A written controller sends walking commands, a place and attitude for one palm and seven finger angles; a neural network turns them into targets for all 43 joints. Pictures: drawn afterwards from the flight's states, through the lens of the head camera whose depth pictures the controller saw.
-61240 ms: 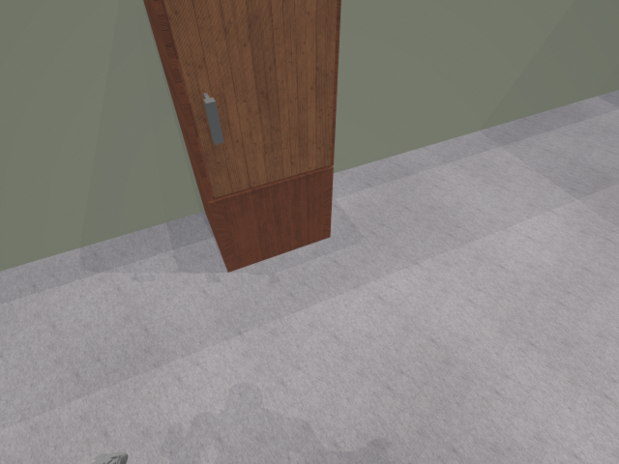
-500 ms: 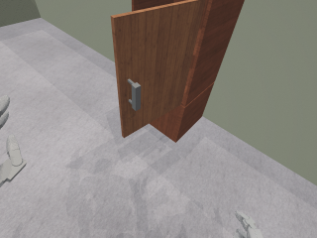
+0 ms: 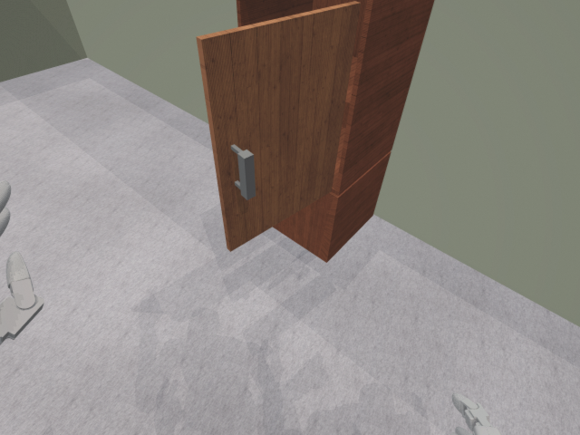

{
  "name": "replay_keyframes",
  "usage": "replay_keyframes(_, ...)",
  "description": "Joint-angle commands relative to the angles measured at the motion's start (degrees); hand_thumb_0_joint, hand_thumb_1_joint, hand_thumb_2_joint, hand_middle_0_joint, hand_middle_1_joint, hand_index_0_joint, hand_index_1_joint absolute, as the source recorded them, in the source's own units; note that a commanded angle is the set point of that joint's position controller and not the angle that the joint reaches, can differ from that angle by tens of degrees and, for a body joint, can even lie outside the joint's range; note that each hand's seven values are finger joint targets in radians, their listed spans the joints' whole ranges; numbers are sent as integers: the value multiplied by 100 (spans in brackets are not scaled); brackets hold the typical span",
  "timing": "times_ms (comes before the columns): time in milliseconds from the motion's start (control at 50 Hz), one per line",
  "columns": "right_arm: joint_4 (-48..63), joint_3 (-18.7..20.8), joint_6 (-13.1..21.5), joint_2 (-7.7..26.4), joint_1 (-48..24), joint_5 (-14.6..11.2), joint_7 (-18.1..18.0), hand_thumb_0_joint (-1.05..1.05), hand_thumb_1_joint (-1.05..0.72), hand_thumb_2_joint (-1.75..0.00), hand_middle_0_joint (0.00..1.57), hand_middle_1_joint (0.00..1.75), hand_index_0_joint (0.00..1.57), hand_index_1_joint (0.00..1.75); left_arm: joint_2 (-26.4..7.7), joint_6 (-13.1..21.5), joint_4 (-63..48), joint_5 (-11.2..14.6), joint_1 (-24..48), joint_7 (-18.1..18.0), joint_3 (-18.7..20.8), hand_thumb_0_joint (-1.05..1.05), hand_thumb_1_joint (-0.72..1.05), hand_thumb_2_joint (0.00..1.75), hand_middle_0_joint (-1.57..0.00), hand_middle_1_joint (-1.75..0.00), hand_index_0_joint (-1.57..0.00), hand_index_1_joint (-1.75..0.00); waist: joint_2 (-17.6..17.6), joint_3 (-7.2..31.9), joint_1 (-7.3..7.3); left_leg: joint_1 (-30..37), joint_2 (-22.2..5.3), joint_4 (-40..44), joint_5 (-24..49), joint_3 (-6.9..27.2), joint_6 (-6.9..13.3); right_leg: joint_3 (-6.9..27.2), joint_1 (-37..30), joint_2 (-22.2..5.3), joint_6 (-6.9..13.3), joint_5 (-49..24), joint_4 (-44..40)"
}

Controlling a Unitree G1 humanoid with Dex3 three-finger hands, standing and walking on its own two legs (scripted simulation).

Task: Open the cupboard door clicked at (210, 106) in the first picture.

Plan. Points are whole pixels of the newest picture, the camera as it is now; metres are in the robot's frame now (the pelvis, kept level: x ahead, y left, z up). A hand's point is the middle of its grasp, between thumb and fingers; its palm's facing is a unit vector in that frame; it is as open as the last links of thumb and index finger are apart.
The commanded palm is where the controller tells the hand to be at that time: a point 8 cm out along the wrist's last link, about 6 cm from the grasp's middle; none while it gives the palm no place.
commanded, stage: let the arm hang, fingers relaxed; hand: left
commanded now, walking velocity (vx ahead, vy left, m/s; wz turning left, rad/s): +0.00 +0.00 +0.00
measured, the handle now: (241, 171) +0.69 +0.15 -0.04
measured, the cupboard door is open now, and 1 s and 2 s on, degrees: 81 81 81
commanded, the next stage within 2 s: look to check the result in 1.16 s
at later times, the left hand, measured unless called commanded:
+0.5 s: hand out of the picture +0.00 +0.20 -0.16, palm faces +0.07 -0.97 -0.22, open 6.9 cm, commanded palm none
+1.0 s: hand out of the picture +0.01 +0.21 -0.16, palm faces +0.04 -0.98 -0.21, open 7.4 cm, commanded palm none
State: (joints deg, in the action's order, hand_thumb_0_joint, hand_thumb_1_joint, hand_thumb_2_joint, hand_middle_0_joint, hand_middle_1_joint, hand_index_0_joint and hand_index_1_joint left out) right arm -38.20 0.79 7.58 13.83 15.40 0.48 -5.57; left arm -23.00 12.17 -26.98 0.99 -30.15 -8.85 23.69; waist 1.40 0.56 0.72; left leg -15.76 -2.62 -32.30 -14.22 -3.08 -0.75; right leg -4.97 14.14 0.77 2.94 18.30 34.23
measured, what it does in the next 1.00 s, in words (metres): stands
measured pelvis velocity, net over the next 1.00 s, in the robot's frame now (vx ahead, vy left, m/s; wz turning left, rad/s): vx -0.01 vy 0.02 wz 0.02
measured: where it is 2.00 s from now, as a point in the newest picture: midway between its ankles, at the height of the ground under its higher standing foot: outside the picture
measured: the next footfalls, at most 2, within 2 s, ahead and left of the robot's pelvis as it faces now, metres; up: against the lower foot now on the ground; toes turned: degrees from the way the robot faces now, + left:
none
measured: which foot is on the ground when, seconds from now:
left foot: down 0.00-1.00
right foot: down 0.00-1.00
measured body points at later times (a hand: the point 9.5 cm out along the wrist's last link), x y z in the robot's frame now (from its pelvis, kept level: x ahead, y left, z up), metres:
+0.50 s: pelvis -0.01 +0.01 +0.01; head +0.02 +0.01 +0.46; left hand +0.00 +0.25 -0.14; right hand +0.01 -0.22 -0.14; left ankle +0.03 +0.14 -0.73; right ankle +0.01 -0.08 -0.73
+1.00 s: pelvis -0.01 +0.02 +0.01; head +0.00 +0.02 +0.46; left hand +0.01 +0.26 -0.14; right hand +0.00 -0.20 -0.15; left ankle +0.03 +0.14 -0.73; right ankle +0.01 -0.08 -0.73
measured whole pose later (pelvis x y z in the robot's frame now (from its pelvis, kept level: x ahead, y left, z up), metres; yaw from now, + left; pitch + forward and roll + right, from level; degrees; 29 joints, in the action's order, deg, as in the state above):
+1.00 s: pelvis -0.01 +0.02 +0.01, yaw +1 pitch -2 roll +0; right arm -65.3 0.3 -0.5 9.3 14.2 1.5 -1.3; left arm -9.6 0.1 65.3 -0.9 -12.6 -1.0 0.5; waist -1.2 -2.5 0.4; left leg -11.6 -0.4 -22.7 -8.8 -2.9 0.8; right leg -5.4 9.2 -0.8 1.4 12.3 23.8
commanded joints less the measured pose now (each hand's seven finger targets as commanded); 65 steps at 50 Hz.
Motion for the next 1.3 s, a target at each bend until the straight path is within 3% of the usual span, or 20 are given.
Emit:
replay_keyframes(0, 952, 109, 374, 511, -671, -44, 35, 0, -90, -90, 20, 30, 20, 30, -972, 333, -1042, 4, 301, -101, 669, 0, 90, 90, -20, -30, -20, -30, -785, -138, -39, -620, -671, 1198, -394, 873, 485, 518, -304, -257, -259, -304, -597)
replay_keyframes(20, 951, 131, 389, 499, -649, -53, 52, 0, -90, -90, 20, 30, 20, 30, -998, 319, -910, 20, 218, -93, 681, 0, 90, 90, -20, -30, -20, -30, -276, -45, -41, -519, -446, 807, -86, 581, 383, 848, -317, -423, -198, -595, -904)
replay_keyframes(40, -385, 409, 562, 1015, -761, -38, 505, 0, -90, -90, 20, 30, 20, 30, 123, -514, 3388, -366, 543, 725, -1847, 0, 90, 90, -20, -30, -20, -30, 124, 29, 242, -301, -388, -413, 1074, 235, 158, 695, 392, -994, -46, -1950, -357)
replay_keyframes(60, -274, 401, 24, 844, -354, -27, 551, 0, -90, -90, 20, 30, 20, 30, 328, -1067, 3528, -327, 568, 896, -1701, 0, 90, 90, -20, -30, -20, -30, 221, 363, 98, -179, -337, -355, 1144, 339, 108, 941, 356, -1179, 47, -2322, -403)
replay_keyframes(80, -259, 337, -166, 588, -142, 33, 537, 0, -90, -90, 20, 30, 20, 30, 437, -1175, 3716, -346, 749, 895, -1735, 0, 90, 90, -20, -30, -20, -30, 728, 461, 96, -234, -242, -454, 1000, 335, 138, 763, 255, -1125, 100, -2316, -465)
replay_keyframes(140, -245, 240, -524, 644, -233, 104, 552, 0, -90, -90, 20, 30, 20, 30, 173, -1172, 4589, -327, 1371, 861, -1783, 0, 90, 90, -20, -30, -20, -30, 1477, 145, 37, -483, 35, -656, 341, 301, 181, 861, 134, -1306, 347, -1944, -838)
replay_keyframes(180, -408, 221, -687, 652, -377, 139, 560, 0, -90, -90, 20, 30, 20, 30, 78, -1200, 5311, -301, 1622, 818, -1852, 0, 90, 90, -20, -30, -20, -30, 1103, -41, 32, -235, 42, -382, 392, 338, 199, 870, 180, -1298, 392, -1794, -902)
replay_keyframes(200, -553, 182, -737, 591, -372, 150, 563, 0, -90, -90, 20, 30, 20, 30, 110, -1227, 5660, -276, 1747, 805, -1907, 0, 90, 90, -20, -30, -20, -30, 737, -92, 58, 8, -32, -70, 838, 419, 212, 764, 310, -1178, 269, -1402, -883)
replay_keyframes(240, -844, 61, -780, 540, -470, 162, 562, 0, -90, -90, 20, 30, 20, 30, 248, -1273, 6344, -221, 1795, 789, -2031, 0, 90, 90, -20, -30, -20, -30, -462, -322, -18, -27, -322, 627, 1222, 803, 276, 522, 281, -725, -34, -595, -773)
replay_keyframes(260, -998, 18, -768, 511, -479, 162, 540, 0, -90, -90, 20, 30, 20, 30, 312, -1269, 6711, -202, 1727, 781, -2068, 0, 90, 90, -20, -30, -20, -30, -625, -307, -74, -258, -439, 895, 1067, 971, 353, 506, -84, -615, -103, -468, -831)
replay_keyframes(300, -1272, -10, -762, 434, -498, 123, 490, 0, -90, -90, 20, 30, 20, 30, 383, -1222, 7352, -176, 1527, 774, -2111, 0, 90, 90, -20, -30, -20, -30, -673, -158, -135, -214, -348, 1007, 713, 827, 284, 649, -444, -656, -56, -588, -1129)
replay_keyframes(360, -1597, 32, -773, 217, -263, 128, 438, 0, -90, -90, 20, 30, 20, 30, 580, -1162, 7843, -191, 1361, 743, -2039, 0, 90, 90, -20, -30, -20, -30, -906, 165, -88, 186, -275, 939, 585, 596, 214, 637, -546, -767, 37, -740, -1418)
replay_keyframes(420, -1896, 43, -799, 157, -47, 103, 421, 0, -90, -90, 20, 30, 20, 30, 570, -1147, 8216, -160, 1415, 744, -2120, 0, 90, 90, -20, -30, -20, -30, -657, 28, -38, 301, -287, 1028, 485, 558, 198, 618, -426, -779, 63, -579, -1621)
replay_keyframes(460, -2037, 54, -803, 190, 71, 81, 414, 0, -90, -90, 20, 30, 20, 30, 538, -1141, 8422, -160, 1437, 748, -2140, 0, 90, 90, -20, -30, -20, -30, -216, -156, -24, 370, -325, 1094, 570, 566, 215, 562, -319, -772, 54, -554, -1709)
replay_keyframes(500, -2188, 54, -797, 218, 131, 74, 404, 0, -90, -90, 20, 30, 20, 30, 519, -1141, 8617, -149, 1415, 744, -2162, 0, 90, 90, -20, -30, -20, -30, -291, -230, -23, 414, -335, 1168, 541, 566, 224, 581, -282, -766, 63, -465, -1755)
replay_keyframes(620, -2443, 53, -812, 236, 259, 71, 395, 0, -90, -90, 20, 30, 20, 30, 469, -1160, 8987, -139, 1328, 733, -2187, 0, 90, 90, -20, -30, -20, -30, -81, -482, -16, 401, -312, 1300, 183, 515, 229, 606, -94, -772, 65, 46, -1894)
replay_keyframes(920, -2546, 71, -770, 160, 146, 93, 401, 0, -90, -90, 20, 30, 20, 30, 543, -1163, 9096, -164, 1399, 714, -2164, 0, 90, 90, -20, -30, -20, -30, -285, -597, -57, 252, -325, 1564, -12, 620, 236, 566, -129, -739, 5, -108, -1704)
replay_keyframes(1280, -2525, 125, -714, 487, -188, 78, 401, 0, -90, -90, 20, 30, 20, 30, 281, -1072, 9016, -157, 1723, 726, -2113, 0, 90, 90, -20, -30, -20, -30, -225, -337, -35, 644, -376, 1471, 732, 578, 227, 608, -362, -813, 10, -673, -1796)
